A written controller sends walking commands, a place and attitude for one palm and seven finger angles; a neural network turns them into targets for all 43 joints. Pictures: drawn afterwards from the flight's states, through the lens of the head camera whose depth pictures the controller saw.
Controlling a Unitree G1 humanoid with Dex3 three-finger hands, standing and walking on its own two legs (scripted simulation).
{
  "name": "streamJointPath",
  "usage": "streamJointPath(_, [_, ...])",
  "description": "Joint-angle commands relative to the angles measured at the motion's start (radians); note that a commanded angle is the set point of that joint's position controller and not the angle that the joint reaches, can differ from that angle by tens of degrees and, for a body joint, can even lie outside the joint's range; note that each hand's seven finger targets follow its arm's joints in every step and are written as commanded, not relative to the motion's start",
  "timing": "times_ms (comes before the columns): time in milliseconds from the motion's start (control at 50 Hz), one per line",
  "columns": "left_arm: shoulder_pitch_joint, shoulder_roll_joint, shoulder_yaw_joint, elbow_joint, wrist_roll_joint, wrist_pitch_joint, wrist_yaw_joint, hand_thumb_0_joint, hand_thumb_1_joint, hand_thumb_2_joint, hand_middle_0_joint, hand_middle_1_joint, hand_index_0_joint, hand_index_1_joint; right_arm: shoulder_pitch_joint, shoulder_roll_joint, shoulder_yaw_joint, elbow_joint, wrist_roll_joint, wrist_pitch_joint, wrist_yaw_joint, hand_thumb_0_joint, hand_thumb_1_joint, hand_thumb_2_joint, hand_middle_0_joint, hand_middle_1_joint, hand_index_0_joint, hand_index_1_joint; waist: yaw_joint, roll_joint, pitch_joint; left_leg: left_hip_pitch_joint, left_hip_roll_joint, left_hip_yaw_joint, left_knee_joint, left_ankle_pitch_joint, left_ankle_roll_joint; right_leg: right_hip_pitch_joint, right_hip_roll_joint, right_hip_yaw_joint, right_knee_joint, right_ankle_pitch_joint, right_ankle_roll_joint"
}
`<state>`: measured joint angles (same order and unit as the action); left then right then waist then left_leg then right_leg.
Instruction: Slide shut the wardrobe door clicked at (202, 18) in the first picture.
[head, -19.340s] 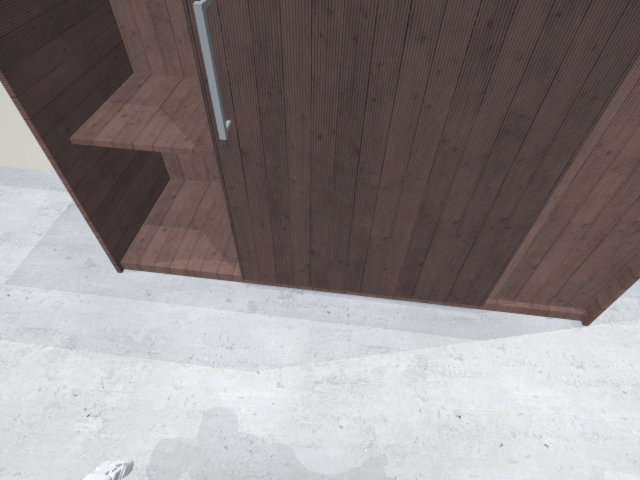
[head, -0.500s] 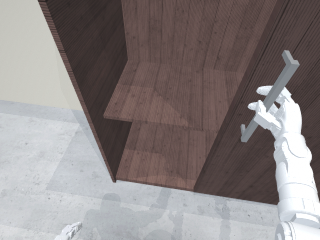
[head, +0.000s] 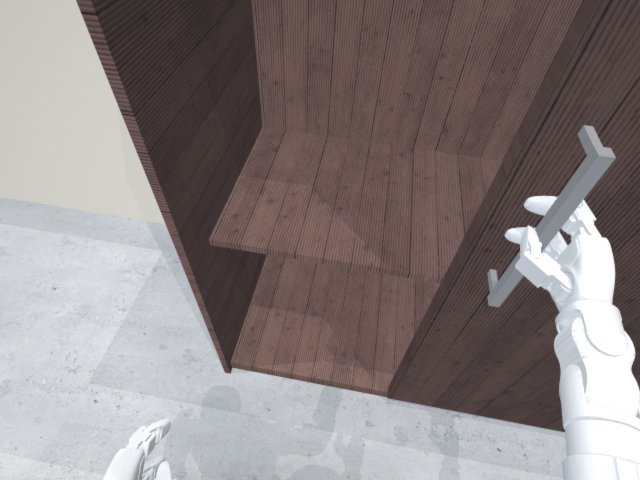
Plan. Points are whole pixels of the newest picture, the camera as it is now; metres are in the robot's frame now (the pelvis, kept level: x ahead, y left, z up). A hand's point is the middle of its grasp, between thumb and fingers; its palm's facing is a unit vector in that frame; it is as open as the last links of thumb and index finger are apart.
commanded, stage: tug the door sideways, standing still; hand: right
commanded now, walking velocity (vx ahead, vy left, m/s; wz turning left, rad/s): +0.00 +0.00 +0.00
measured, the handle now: (533, 232) +0.44 -0.21 +0.10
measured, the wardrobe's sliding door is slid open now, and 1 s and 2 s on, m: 0.49 0.49 0.33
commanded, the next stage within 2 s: step sideways, sliding the door along in 0.48 s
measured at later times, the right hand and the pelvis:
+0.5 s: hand (522, 253) +0.39 -0.18 +0.12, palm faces +0.15 +0.99 -0.01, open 5.5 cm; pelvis +0.02 -0.01 +0.00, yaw -7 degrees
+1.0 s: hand (517, 249) +0.39 -0.18 +0.12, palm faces +0.32 +0.94 -0.13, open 5.6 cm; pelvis +0.00 +0.04 +0.00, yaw -9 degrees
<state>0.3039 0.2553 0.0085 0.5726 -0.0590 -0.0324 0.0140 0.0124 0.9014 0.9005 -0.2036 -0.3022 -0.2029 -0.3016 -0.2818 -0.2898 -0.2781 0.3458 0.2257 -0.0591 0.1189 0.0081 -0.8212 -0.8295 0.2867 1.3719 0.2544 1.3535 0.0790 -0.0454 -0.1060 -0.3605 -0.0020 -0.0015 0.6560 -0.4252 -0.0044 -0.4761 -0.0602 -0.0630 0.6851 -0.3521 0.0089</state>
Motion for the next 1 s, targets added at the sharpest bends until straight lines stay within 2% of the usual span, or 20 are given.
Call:
streamJointPath(0, [-0.059, 0.118, 0.051, -0.15, 0.002, -0.061, 0.007, 0.0, 0.9, 0.9, -0.2, -0.3, -0.2, -0.3, -0.087, -0.15, -0.027, -0.349, 0.013, -0.082, 0.027, 0.0, -0.9, -0.9, 0.45, 1.4, 0.45, 1.4, -0.078, 0.022, -0.328, 0.084, -0.01, 0.053, -0.021, 0.774, 0.002, 0.316, 0.034, 0.043, 0.004, 0.67, -0.038])
streamJointPath(60, [-0.067, 0.112, 0.05, -0.153, 0.004, -0.072, 0.006, 0.0, 0.9, 0.9, -0.2, -0.3, -0.2, -0.3, -0.039, -0.125, -0.014, -0.399, 0.013, -0.073, 0.018, 0.0, -0.9, -0.9, 0.45, 1.4, 0.45, 1.4, -0.084, 0.004, -0.326, 0.086, -0.006, 0.057, -0.02, 0.773, 0.003, 0.323, 0.031, 0.044, 0.005, 0.691, -0.037])
streamJointPath(160, [-0.053, 0.115, 0.053, -0.096, 0.008, -0.081, 0.019, 0.0, 0.9, 0.9, -0.2, -0.3, -0.2, -0.3, -0.297, -0.066, 0.073, -0.362, -0.009, -0.071, -0.015, 0.0, -0.9, -0.9, 0.45, 1.4, 0.45, 1.4, -0.024, 0.023, -0.269, -0.006, -0.01, 0.064, -0.029, 0.69, 0.004, 0.333, 0.029, 0.064, 0.017, 0.645, -0.033])
streamJointPath(200, [-0.044, 0.112, 0.051, -0.072, 0.009, -0.083, 0.021, 0.0, 0.9, 0.9, -0.2, -0.3, -0.2, -0.3, -0.385, -0.02, 0.129, -0.34, -0.022, -0.065, -0.025, 0.0, -0.9, -0.9, 0.45, 1.4, 0.45, 1.4, -0.008, -0.024, -0.273, -0.044, -0.006, 0.068, -0.021, 0.657, 0.008, 0.356, 0.029, 0.079, 0.025, 0.667, -0.027])
streamJointPath(300, [-0.042, 0.102, 0.056, -0.06, 0.017, -0.091, 0.013, 0.0, 0.9, 0.9, -0.2, -0.3, -0.2, -0.3, -0.418, 0.066, 0.227, -0.355, -0.056, -0.064, -0.041, 0.0, -0.9, -0.9, 0.45, 1.4, 0.45, 1.4, -0.007, -0.021, -0.346, -0.069, -0.003, 0.075, 0.001, 0.636, 0.01, 0.411, 0.027, 0.11, 0.045, 0.749, -0.025])
streamJointPath(360, [-0.052, 0.097, 0.054, -0.059, 0.02, -0.095, 0.008, 0.0, 0.9, 0.9, -0.2, -0.3, -0.2, -0.3, -0.441, 0.118, 0.292, -0.357, -0.07, -0.071, -0.048, 0.0, -0.9, -0.9, 0.45, 1.4, 0.45, 1.4, 0.004, 0.018, -0.331, -0.085, -0.004, 0.077, 0.001, 0.612, 0.011, 0.401, 0.025, 0.119, 0.048, 0.723, -0.03])
streamJointPath(560, [-0.07, 0.084, 0.042, -0.07, 0.026, -0.102, -0.011, 0.0, 0.9, 0.9, -0.2, -0.3, -0.2, -0.3, -0.562, 0.235, 0.448, -0.396, -0.103, -0.077, -0.072, 0.0, -0.9, -0.9, 0.45, 1.4, 0.45, 1.4, 0.029, -0.013, -0.354, -0.146, -0.01, 0.079, 0.011, 0.523, 0.018, 0.428, 0.028, 0.16, 0.059, 0.673, -0.032])
streamJointPath(580, [-0.071, 0.139, 0.031, -0.039, 0.031, -0.064, 0.038, 0.0, 0.9, 0.9, -0.2, -0.3, -0.2, -0.3, -0.713, -0.271, 0.04, -0.432, -0.161, -0.111, -0.164, 0.0, -0.9, -0.9, 0.45, 1.4, 0.45, 1.4, -0.075, -0.027, -0.338, -0.032, 0.027, 0.035, -0.009, 0.524, 0.003, 0.51, -0.029, 0.172, 0.006, 0.689, -0.088])
streamJointPath(600, [-0.113, 0.082, 0.013, -0.059, 0.033, -0.047, 0.045, 0.0, 0.9, 0.9, -0.2, -0.3, -0.2, -0.3, -0.665, -0.025, 0.229, -0.393, -0.158, -0.108, -0.163, 0.0, -0.9, -0.9, 0.45, 1.4, 0.45, 1.4, -0.045, -0.014, -0.326, -0.035, 0.013, 0.052, 0.009, 0.575, -0.006, 0.545, -0.023, 0.164, -0.002, 0.738, -0.098])
streamJointPath(620, [-0.106, 0.089, 0.017, -0.061, 0.036, -0.037, 0.052, 0.0, 0.9, 0.9, -0.2, -0.3, -0.2, -0.3, -0.606, 0.014, 0.246, -0.357, -0.148, -0.101, -0.16, 0.0, -0.9, -0.9, 0.45, 1.4, 0.45, 1.4, -0.028, -0.076, -0.325, -0.102, -0.006, 0.059, 0.112, 0.525, -0.021, 0.632, -0.06, 0.209, -0.011, 0.902, -0.119])
streamJointPath(660, [-0.111, 0.088, 0.022, -0.057, 0.054, -0.018, 0.042, 0.0, 0.9, 0.9, -0.2, -0.3, -0.2, -0.3, -0.586, 0.024, 0.251, -0.319, -0.134, -0.085, -0.161, 0.0, -0.9, -0.9, 0.45, 1.4, 0.45, 1.4, -0.018, -0.185, -0.307, -0.325, -0.037, 0.026, 0.358, 0.012, -0.021, 0.832, -0.173, 0.361, -0.072, 1.159, -0.188])
streamJointPath(720, [-0.178, 0.092, 0.013, -0.065, 0.048, 0.027, 0.05, 0.0, 0.9, 0.9, -0.2, -0.3, -0.2, -0.3, -0.61, -0.014, 0.223, -0.24, -0.133, -0.053, -0.178, 0.0, -0.9, -0.9, 0.45, 1.4, 0.45, 1.4, -0.046, -0.085, -0.189, -0.227, 0.009, 0.007, 0.257, -0.113, -0.001, 0.6, -0.215, 0.348, -0.136, 0.756, -0.197])
streamJointPath(780, [-0.183, 0.095, 0.003, -0.07, 0.029, 0.044, 0.065, 0.0, 0.9, 0.9, -0.2, -0.3, -0.2, -0.3, -0.66, -0.029, 0.226, -0.182, -0.138, -0.063, -0.188, 0.0, -0.9, -0.9, 0.45, 1.4, 0.45, 1.4, -0.047, -0.076, -0.173, 0.049, -0.014, 0.071, -0.022, 0.046, 0.008, 0.401, -0.177, 0.231, -0.104, 0.503, -0.15])
streamJointPath(820, [-0.194, 0.095, 0.004, -0.069, 0.02, 0.035, 0.069, 0.0, 0.9, 0.9, -0.2, -0.3, -0.2, -0.3, -0.681, -0.015, 0.245, -0.129, -0.14, -0.071, -0.18, 0.0, -0.9, -0.9, 0.45, 1.4, 0.45, 1.4, -0.053, -0.031, -0.144, 0.268, 0.016, 0.04, -0.189, 0.21, 0.023, 0.183, -0.138, 0.155, -0.009, 0.261, -0.105])
streamJointPath(840, [-0.188, 0.098, 0.009, -0.052, 0.019, 0.032, 0.07, 0.0, 0.9, 0.9, -0.2, -0.3, -0.2, -0.3, -0.683, -0.046, 0.229, -0.098, -0.154, -0.069, -0.184, 0.0, -0.9, -0.9, 0.45, 1.4, 0.45, 1.4, -0.053, 0.067, -0.139, 0.332, 0.085, -0.037, -0.243, 0.225, 0.055, 0.08, -0.075, 0.099, 0.094, 0.088, -0.076])
streamJointPath(860, [-0.17, 0.072, 0.016, -0.051, 0.009, 0.024, 0.069, 0.0, 0.9, 0.9, -0.2, -0.3, -0.2, -0.3, -0.683, -0.004, 0.257, -0.057, -0.152, -0.064, -0.186, 0.0, -0.9, -0.9, 0.45, 1.4, 0.45, 1.4, -0.044, 0.271, -0.094, 0.304, 0.183, -0.206, -0.351, 0.148, 0.108, 0.01, 0.033, 0.036, 0.23, -0.104, -0.038])
streamJointPath(880, [-0.17, 0.093, 0.039, -0.041, 0.006, 0.019, 0.069, 0.0, 0.9, 0.9, -0.2, -0.3, -0.2, -0.3, -0.691, -0.023, 0.238, -0.025, -0.148, -0.065, -0.192, 0.0, -0.9, -0.9, 0.45, 1.4, 0.45, 1.4, -0.066, 0.429, -0.06, 0.274, 0.285, -0.417, -0.458, 0.081, 0.168, -0.038, 0.073, 0.064, 0.421, -0.209, -0.021])
streamJointPath(900, [-0.191, 0.094, 0.044, -0.034, 0.008, 0.011, 0.068, 0.0, 0.9, 0.9, -0.2, -0.3, -0.2, -0.3, -0.736, 0.018, 0.267, -0.019, -0.146, -0.078, -0.195, 0.0, -0.9, -0.9, 0.45, 1.4, 0.45, 1.4, -0.075, 0.343, -0.035, 0.243, 0.322, -0.442, -0.465, 0.069, 0.205, -0.048, 0.053, 0.108, 0.537, -0.223, -0.02])
streamJointPath(940, [-0.182, 0.069, 0.031, -0.009, 0.011, -0.015, 0.066, 0.0, 0.9, 0.9, -0.2, -0.3, -0.2, -0.3, -0.829, 0.077, 0.316, -0.072, -0.151, -0.118, -0.198, 0.0, -0.9, -0.9, 0.45, 1.4, 0.45, 1.4, -0.046, 0.134, -0.064, 0.31, 0.307, -0.31, -0.352, 0.328, 0.261, -0.035, 0.009, 0.126, 0.481, -0.201, -0.023])
streamJointPath(980, [-0.17, 0.059, 0.024, -0.01, 0.016, -0.015, 0.062, 0.0, 0.9, 0.9, -0.2, -0.3, -0.2, -0.3, -0.824, 0.103, 0.341, -0.079, -0.163, -0.143, -0.209, 0.0, -0.9, -0.9, 0.45, 1.4, 0.45, 1.4, -0.048, 0.089, -0.104, 0.353, 0.257, -0.165, -0.253, 0.592, 0.22, 0.069, -0.005, 0.069, 0.187, -0.155, -0.029])
